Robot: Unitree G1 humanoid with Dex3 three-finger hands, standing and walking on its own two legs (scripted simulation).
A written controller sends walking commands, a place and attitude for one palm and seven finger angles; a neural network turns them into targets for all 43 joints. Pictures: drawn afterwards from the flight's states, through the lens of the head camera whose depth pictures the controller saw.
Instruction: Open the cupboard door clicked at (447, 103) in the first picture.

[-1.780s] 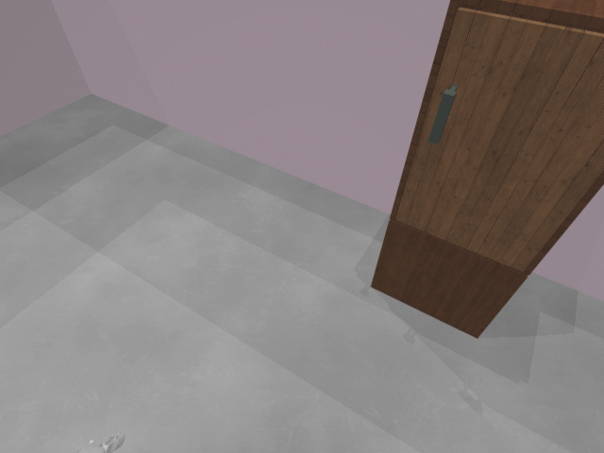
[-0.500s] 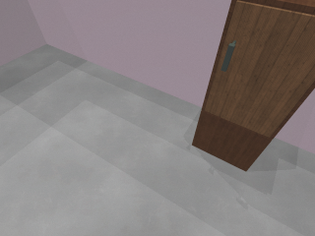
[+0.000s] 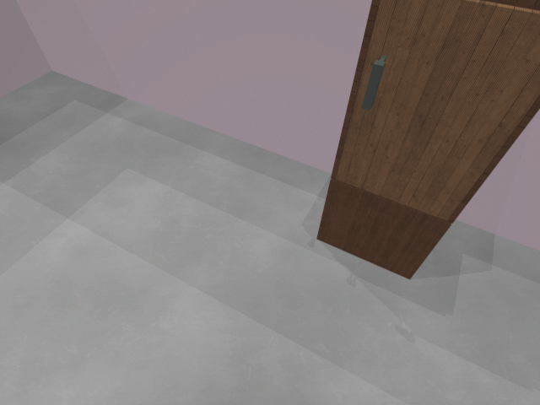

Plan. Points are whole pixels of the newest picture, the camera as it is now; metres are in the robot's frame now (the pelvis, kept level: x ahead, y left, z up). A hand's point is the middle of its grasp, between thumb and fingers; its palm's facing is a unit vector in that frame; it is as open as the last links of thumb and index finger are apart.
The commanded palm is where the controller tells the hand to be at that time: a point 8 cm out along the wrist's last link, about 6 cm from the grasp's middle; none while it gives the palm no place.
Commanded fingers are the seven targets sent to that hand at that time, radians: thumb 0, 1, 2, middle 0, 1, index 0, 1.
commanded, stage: turn to face it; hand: left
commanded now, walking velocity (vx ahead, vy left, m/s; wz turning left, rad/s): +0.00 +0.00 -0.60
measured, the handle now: (375, 82) +0.84 -0.20 +0.05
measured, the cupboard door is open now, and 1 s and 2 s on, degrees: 0 0 0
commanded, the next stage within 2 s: take the last steps up to it in 0.72 s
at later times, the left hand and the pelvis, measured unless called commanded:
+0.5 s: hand out of the picture +0.06 +0.14 -0.16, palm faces -0.17 -0.95 -0.26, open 7.4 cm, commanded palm none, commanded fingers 0.00 0.90 0.90 -0.20 -0.30 -0.20 -0.30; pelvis -0.01 -0.04 +0.00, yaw -13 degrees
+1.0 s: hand out of the picture +0.13 +0.19 -0.17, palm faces -0.35 -0.92 -0.18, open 7.4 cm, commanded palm none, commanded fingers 0.00 0.90 0.90 -0.20 -0.30 -0.20 -0.30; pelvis +0.01 +0.02 +0.01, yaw -24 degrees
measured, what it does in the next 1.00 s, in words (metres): steps on the spot, turning right: left foot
